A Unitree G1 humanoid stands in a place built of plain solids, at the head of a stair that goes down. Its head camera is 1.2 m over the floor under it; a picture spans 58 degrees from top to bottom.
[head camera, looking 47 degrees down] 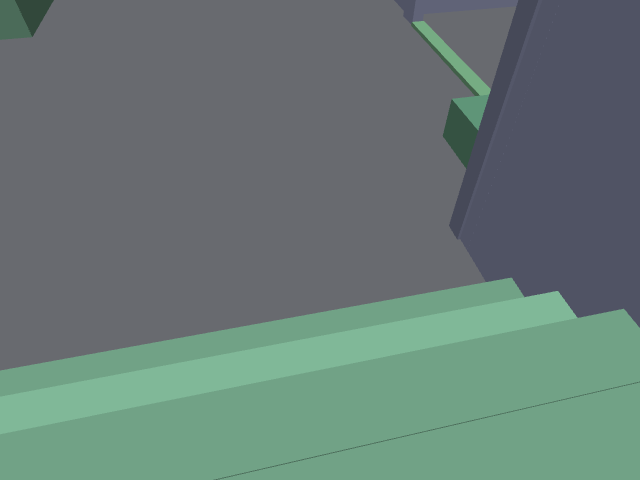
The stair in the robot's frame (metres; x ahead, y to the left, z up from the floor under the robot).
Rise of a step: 0.21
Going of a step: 0.23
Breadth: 3.26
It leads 12 degrees to the left of straight ahead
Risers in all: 3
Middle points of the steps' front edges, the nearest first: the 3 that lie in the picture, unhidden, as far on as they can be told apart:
0.47 0.58 0.00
0.70 0.63 -0.21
0.92 0.68 -0.42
